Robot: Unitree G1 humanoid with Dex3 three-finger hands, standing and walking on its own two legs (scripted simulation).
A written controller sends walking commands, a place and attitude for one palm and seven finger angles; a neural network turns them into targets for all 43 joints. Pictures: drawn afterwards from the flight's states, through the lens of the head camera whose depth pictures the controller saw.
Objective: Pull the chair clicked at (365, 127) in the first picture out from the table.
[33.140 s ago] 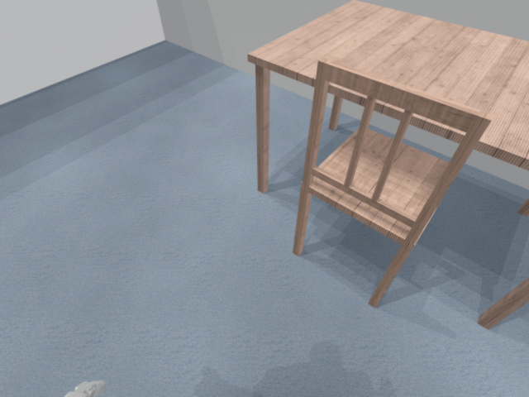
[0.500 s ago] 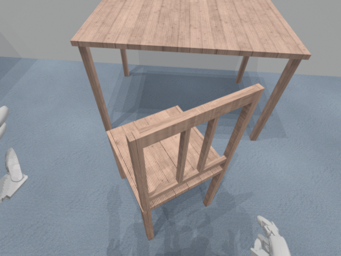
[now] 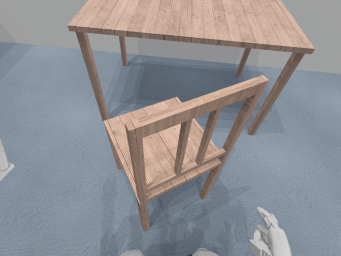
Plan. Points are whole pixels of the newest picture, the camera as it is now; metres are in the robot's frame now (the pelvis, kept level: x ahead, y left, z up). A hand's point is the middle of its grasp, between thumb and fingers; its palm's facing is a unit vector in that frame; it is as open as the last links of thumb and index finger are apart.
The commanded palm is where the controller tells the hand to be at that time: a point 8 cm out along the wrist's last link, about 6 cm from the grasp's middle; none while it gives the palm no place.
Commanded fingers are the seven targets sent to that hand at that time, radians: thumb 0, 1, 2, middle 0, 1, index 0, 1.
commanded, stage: step back with the hand held close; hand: left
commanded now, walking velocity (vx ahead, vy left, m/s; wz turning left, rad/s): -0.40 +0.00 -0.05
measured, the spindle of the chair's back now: (181, 149) +0.42 -0.01 -0.06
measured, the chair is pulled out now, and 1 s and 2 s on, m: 0.46 0.46 0.46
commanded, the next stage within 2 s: stop stepping back and stand still in 0.68 s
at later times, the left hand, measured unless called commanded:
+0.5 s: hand (21, 186) +0.18 +0.23 +0.19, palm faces +0.37 -0.79 -0.49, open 7.4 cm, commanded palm +0.11 +0.28 +0.20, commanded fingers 0.00 0.90 0.90 -0.20 -0.30 -0.20 -0.30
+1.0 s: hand out of the picture +0.04 +0.21 +0.18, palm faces +0.39 -0.81 -0.43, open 7.4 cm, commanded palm -0.01 +0.25 +0.20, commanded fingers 0.00 0.90 0.90 -0.20 -0.30 -0.20 -0.30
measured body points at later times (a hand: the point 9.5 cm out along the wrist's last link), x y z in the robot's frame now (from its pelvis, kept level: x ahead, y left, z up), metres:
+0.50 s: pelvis -0.04 -0.02 +0.02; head +0.00 +0.00 +0.46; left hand +0.15 +0.27 +0.22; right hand +0.14 -0.24 -0.07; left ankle +0.04 +0.12 -0.71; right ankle -0.08 -0.13 -0.72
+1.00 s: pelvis -0.16 -0.04 +0.02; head -0.17 -0.03 +0.47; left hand +0.01 +0.25 +0.20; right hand -0.02 -0.28 -0.06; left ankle -0.15 +0.09 -0.67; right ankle -0.12 -0.14 -0.72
